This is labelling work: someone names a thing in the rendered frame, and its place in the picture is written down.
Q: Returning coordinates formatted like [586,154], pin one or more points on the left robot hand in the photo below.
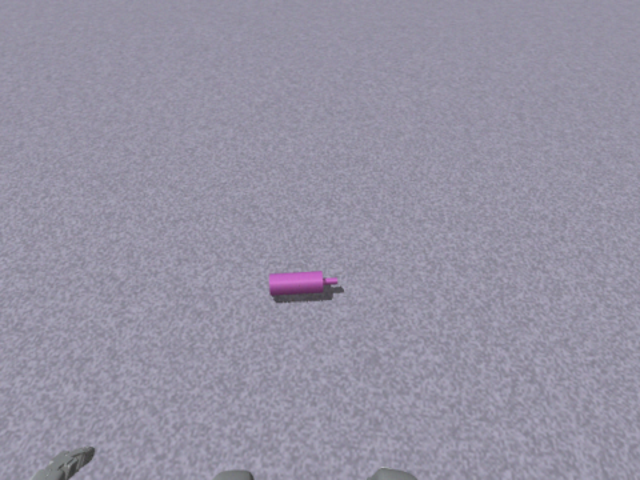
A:
[65,464]

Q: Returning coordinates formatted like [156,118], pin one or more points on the bottle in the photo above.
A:
[298,283]

